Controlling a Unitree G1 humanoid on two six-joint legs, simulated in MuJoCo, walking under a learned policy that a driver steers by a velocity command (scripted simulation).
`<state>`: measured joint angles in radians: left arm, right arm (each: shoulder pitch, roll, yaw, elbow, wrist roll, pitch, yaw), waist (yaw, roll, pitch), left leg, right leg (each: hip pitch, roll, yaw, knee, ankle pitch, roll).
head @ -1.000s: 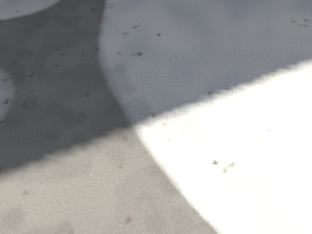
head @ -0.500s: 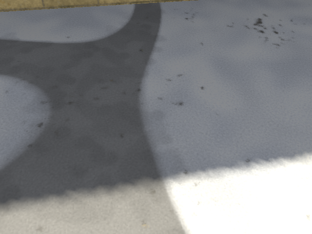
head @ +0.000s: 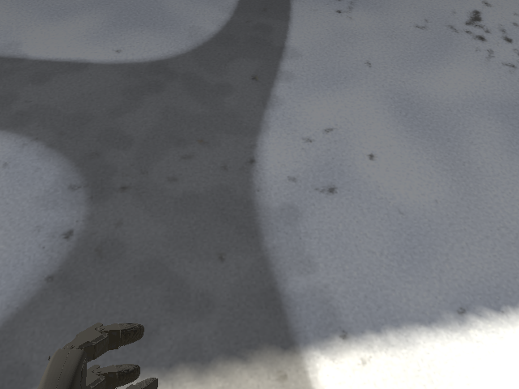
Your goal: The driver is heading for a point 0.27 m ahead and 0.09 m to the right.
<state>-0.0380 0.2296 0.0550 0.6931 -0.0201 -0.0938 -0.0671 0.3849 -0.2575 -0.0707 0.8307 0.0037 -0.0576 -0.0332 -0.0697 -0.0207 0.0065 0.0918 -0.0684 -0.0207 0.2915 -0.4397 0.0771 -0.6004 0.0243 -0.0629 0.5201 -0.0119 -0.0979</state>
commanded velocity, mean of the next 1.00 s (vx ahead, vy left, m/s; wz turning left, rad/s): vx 0.15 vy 0.00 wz -0.10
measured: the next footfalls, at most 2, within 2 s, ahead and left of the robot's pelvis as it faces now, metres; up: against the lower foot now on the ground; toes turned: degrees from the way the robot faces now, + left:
right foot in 0.04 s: +0.22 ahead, -0.09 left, +0.00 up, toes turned -6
left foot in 0.48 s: +0.38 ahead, +0.11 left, +0.00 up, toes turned -9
